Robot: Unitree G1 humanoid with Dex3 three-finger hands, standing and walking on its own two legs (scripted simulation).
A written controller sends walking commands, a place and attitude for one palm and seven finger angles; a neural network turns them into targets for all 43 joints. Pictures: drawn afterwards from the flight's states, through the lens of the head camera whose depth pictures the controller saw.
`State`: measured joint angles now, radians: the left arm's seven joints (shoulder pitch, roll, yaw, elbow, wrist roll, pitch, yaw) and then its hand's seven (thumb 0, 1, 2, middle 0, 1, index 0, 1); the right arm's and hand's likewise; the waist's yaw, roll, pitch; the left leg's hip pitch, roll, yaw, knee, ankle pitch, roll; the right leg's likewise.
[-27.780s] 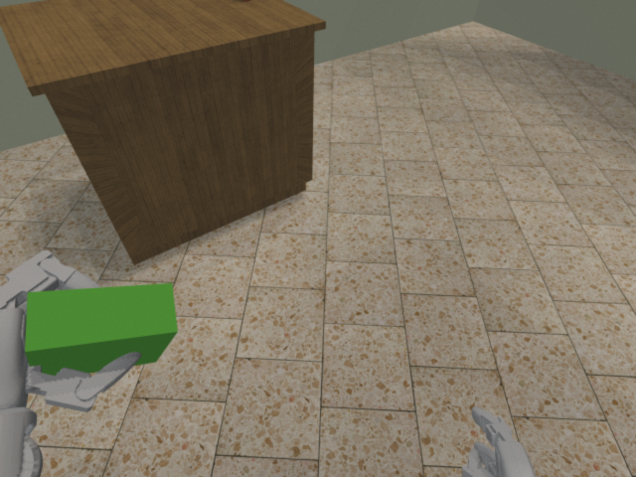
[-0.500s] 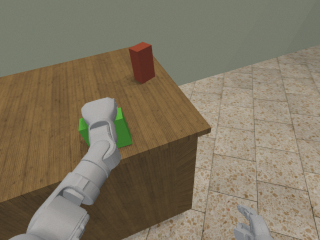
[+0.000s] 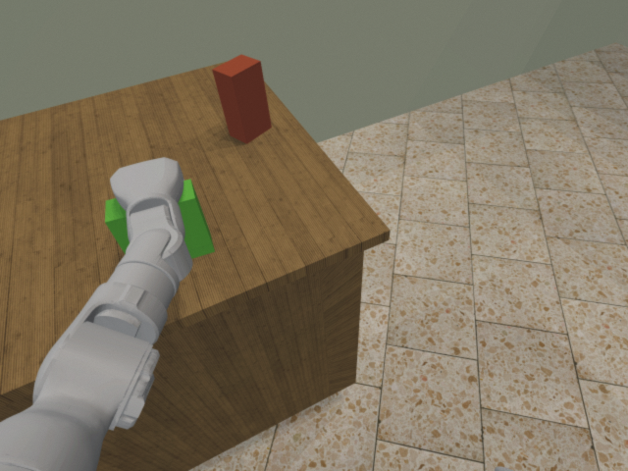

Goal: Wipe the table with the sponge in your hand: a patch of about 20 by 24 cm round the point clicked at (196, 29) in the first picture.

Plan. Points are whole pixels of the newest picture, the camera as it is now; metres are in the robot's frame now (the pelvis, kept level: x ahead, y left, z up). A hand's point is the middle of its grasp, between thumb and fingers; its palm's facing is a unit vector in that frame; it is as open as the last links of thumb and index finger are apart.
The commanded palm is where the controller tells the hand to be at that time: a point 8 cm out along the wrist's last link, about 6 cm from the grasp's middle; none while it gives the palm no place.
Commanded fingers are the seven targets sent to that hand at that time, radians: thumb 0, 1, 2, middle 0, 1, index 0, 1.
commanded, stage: wipe forward along the third lane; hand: left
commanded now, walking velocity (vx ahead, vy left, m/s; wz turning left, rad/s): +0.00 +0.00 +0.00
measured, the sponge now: (167, 236) +0.43 +0.23 +0.06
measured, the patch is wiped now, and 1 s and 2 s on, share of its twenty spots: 0.95 1.00 1.00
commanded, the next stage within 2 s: wipe back along the third lane in 0.98 s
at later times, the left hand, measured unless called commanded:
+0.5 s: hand (158, 191) +0.49 +0.24 +0.10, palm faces -0.08 +0.01 -1.00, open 9.3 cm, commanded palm +0.48 +0.24 +0.13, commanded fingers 0.00 0.10 1.30 -1.20 -1.60 -1.20 -1.60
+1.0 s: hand (153, 169) +0.54 +0.27 +0.10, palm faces -0.11 +0.01 -0.99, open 9.3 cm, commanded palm +0.53 +0.27 +0.13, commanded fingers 0.00 0.10 1.30 -1.20 -1.60 -1.20 -1.60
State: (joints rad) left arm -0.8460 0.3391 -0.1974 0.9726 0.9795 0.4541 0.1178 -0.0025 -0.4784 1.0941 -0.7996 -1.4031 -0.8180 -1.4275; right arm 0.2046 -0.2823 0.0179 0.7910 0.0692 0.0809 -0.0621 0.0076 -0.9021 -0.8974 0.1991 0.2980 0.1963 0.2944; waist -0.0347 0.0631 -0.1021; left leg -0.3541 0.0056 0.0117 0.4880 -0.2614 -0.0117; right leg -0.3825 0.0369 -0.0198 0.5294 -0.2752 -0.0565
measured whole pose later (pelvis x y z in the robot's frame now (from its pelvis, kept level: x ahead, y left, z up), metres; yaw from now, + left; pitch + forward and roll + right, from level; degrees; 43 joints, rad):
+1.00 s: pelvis +0.02 +0.03 -0.01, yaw -2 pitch +17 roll -1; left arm -1.18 0.53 -0.10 1.31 1.06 0.37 0.13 0.01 -0.48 1.09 -0.80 -1.40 -0.82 -1.43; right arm 0.35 -0.27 0.00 0.80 0.04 0.04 -0.03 0.00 -0.90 -0.90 0.20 0.30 0.20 0.29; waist -0.15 0.05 -0.13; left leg -0.57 0.01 0.04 0.60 -0.33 0.03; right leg -0.57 0.04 0.01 0.55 -0.29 -0.02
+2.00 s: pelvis +0.03 +0.02 +0.00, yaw +0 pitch +10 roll +0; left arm -0.88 0.29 -0.24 0.96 0.98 0.52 0.14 -0.02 -0.45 1.09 -0.77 -1.45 -0.78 -1.47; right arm 0.17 -0.26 0.02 0.75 0.06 0.14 -0.03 0.00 -0.90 -0.90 0.20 0.30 0.20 0.29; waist -0.02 0.06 -0.14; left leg -0.38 -0.01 0.01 0.52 -0.31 0.02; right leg -0.39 0.02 -0.02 0.53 -0.31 -0.03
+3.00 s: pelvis +0.02 +0.01 +0.00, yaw -1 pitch +3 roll +1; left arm -0.50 0.24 -0.33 0.43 0.98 0.68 0.07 0.02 -0.45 1.09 -0.76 -1.45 -0.79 -1.47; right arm 0.02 -0.25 0.07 0.70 0.07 0.15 -0.02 0.01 -0.90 -0.90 0.20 0.30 0.20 0.29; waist 0.06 0.08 -0.12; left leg -0.23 -0.01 0.03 0.49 -0.30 0.01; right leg -0.27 0.02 0.00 0.54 -0.32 -0.04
